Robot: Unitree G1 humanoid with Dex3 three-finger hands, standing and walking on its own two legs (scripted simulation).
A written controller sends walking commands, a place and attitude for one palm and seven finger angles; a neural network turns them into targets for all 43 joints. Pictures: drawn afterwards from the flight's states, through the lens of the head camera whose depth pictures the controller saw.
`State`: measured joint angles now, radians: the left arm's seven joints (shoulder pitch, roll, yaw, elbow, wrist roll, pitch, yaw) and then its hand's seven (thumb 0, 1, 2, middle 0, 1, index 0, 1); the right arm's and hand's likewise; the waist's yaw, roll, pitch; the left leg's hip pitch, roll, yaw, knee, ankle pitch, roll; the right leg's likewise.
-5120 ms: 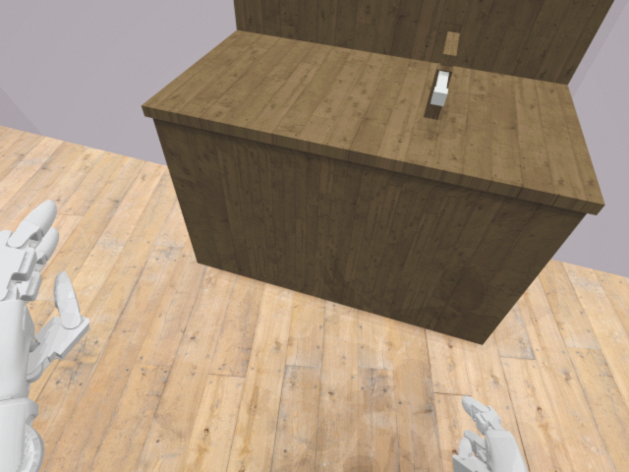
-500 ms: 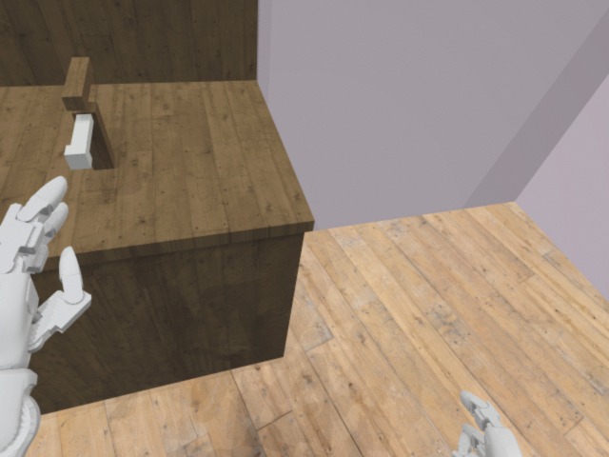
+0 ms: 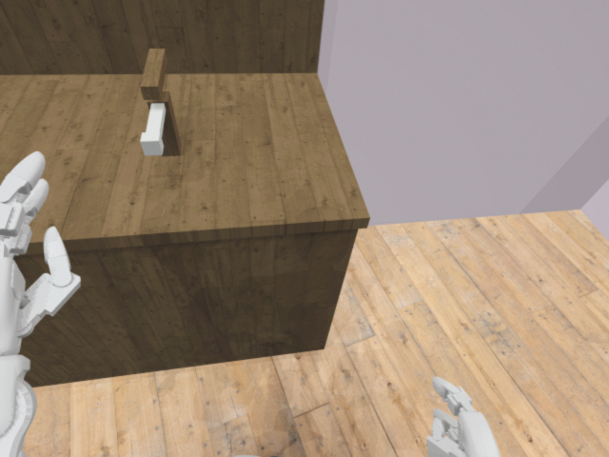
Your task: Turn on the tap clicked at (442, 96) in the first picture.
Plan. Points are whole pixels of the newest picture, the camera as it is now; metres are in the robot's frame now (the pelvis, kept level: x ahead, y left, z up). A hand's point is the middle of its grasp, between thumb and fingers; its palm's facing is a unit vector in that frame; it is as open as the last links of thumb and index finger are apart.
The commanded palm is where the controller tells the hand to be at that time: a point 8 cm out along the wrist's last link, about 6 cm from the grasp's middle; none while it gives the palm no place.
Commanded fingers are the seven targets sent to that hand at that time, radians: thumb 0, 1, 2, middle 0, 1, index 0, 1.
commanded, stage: come to a stop and stand still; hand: left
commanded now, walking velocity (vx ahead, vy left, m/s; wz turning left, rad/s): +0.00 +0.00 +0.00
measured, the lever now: (152, 143) +0.52 +0.32 +0.09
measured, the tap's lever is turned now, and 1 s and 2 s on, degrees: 0 0 0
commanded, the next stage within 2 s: look again from close up in 0.14 s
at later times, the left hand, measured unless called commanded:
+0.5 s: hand (114, 249) +0.26 +0.24 +0.16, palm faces +0.40 -0.85 -0.35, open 7.4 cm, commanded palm +0.20 +0.28 +0.17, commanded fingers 0.00 0.90 0.90 -0.20 -0.30 -0.20 -0.30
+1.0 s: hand (179, 185) +0.37 +0.21 +0.16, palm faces +0.36 -0.87 -0.35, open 7.4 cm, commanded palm +0.32 +0.25 +0.17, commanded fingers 0.00 0.90 0.90 -0.20 -0.30 -0.20 -0.30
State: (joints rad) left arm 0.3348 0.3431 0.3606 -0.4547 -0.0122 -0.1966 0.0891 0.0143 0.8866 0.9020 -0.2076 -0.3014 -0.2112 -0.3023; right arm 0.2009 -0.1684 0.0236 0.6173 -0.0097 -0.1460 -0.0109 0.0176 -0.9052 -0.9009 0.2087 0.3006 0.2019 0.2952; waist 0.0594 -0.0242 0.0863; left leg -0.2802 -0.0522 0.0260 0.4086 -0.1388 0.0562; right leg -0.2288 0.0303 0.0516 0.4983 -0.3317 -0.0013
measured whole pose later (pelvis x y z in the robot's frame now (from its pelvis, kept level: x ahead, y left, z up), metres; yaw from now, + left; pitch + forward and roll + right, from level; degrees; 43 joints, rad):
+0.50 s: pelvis +0.04 +0.00 +0.00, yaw +0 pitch -1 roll -1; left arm 0.41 0.33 0.33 -0.44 -0.02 -0.18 0.11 0.02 0.89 0.90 -0.21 -0.30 -0.21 -0.30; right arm 0.22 -0.18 0.03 0.59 -0.01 -0.12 -0.02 0.02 -0.91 -0.90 0.21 0.30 0.20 0.29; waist 0.02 0.00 0.01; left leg -0.26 -0.04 0.06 0.38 -0.12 0.06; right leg -0.14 0.06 0.04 0.38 -0.22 -0.02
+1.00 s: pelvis +0.14 -0.02 -0.02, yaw -4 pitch +2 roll +1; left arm 0.42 0.36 0.35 -0.44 -0.05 -0.20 0.13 0.01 0.89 0.90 -0.21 -0.30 -0.21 -0.30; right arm 0.20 -0.22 0.01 0.58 0.01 -0.05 -0.03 0.02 -0.91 -0.90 0.21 0.30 0.20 0.29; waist 0.02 -0.03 -0.04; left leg -0.26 -0.02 0.11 0.64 -0.38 0.05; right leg -0.15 0.08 0.12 0.59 -0.46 -0.06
